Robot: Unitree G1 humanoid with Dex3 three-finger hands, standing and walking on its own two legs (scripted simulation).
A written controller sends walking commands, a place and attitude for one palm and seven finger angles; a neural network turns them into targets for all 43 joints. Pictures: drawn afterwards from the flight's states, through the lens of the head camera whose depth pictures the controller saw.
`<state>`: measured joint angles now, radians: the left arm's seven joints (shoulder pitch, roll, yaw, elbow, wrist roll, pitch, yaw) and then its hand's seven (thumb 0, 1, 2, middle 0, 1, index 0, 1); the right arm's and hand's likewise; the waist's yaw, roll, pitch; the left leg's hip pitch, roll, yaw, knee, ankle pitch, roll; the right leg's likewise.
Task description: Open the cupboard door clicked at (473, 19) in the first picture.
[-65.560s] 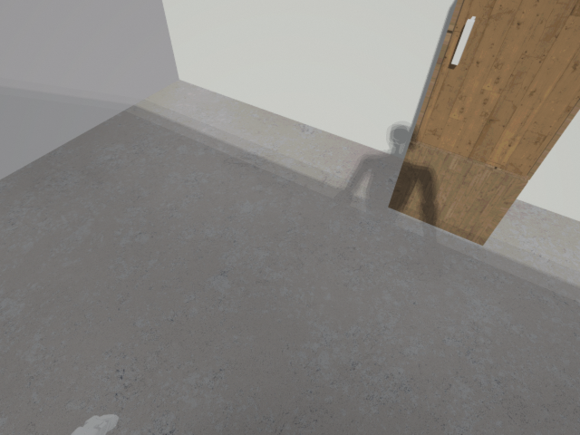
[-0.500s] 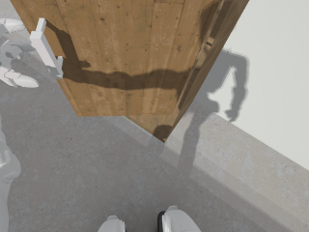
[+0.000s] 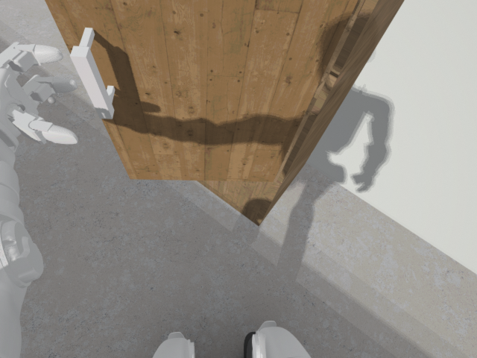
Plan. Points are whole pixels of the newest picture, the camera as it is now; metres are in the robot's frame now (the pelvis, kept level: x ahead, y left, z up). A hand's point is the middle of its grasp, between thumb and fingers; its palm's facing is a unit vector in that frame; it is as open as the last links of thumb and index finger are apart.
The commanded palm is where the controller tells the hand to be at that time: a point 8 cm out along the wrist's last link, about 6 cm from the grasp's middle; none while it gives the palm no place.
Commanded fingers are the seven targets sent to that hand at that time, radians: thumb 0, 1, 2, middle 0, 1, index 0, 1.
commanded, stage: move the hooked fingers beside the handle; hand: left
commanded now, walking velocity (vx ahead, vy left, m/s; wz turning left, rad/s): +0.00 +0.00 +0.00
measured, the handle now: (97, 76) +0.54 +0.20 +0.10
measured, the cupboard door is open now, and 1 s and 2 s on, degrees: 38 38 38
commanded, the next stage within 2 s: slide the fingers in behind the handle in 0.50 s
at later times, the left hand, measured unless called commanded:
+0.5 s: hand (36, 99) +0.49 +0.27 +0.10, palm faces -0.05 -1.00 +0.00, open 14.0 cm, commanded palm +0.48 +0.31 +0.10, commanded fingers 0.00 -0.50 0.30 -0.30 -1.20 -0.30 -1.20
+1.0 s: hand (62, 97) +0.50 +0.24 +0.10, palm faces -0.05 -1.00 +0.03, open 14.0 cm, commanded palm +0.48 +0.28 +0.10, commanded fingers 0.00 -0.50 0.30 -0.30 -1.20 -0.30 -1.20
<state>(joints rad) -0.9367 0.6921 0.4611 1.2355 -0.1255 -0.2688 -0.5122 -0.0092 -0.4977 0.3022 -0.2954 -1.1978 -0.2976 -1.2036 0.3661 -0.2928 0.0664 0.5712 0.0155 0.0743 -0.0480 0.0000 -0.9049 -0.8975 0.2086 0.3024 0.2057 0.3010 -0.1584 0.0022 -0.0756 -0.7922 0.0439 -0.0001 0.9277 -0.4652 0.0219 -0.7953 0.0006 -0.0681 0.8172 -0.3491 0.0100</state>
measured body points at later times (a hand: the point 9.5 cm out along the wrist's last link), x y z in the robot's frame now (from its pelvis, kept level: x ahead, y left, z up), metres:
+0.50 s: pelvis -0.01 +0.00 +0.00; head +0.13 +0.03 +0.42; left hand +0.49 +0.33 +0.10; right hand -0.02 -0.27 -0.10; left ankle -0.02 +0.10 -0.69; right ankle +0.02 -0.13 -0.69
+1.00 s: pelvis +0.00 +0.01 +0.00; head +0.12 +0.03 +0.43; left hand +0.49 +0.30 +0.10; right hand +0.01 -0.26 -0.11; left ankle -0.02 +0.10 -0.69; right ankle +0.02 -0.13 -0.69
